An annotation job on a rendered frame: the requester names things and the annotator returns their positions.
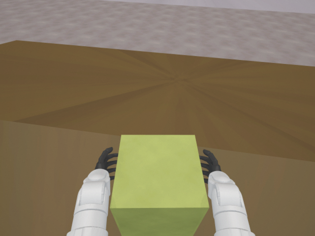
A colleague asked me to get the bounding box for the robot left forearm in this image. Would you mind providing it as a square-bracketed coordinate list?
[66, 169, 110, 236]

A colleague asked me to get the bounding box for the right robot hand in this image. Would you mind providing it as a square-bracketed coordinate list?
[199, 149, 221, 184]

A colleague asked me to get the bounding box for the robot right forearm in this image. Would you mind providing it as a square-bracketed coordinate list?
[208, 171, 255, 236]

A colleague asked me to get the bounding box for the carton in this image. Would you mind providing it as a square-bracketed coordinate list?
[110, 135, 209, 236]

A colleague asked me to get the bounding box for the left robot hand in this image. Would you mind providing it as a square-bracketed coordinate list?
[95, 147, 118, 180]

